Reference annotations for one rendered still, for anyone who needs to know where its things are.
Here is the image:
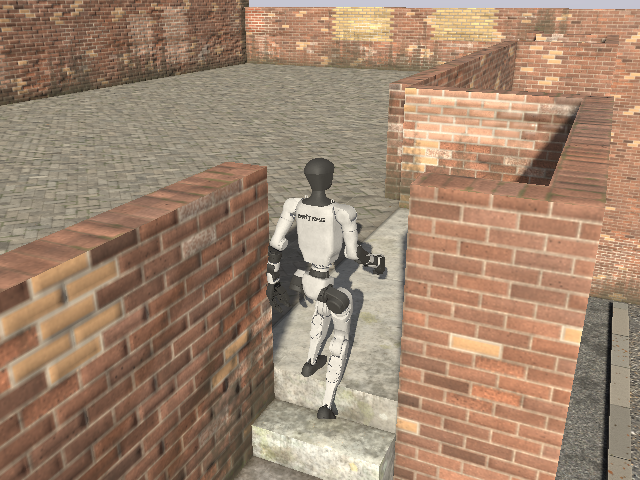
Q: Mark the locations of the stairs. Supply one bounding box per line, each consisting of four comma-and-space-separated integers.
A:
234, 368, 398, 480

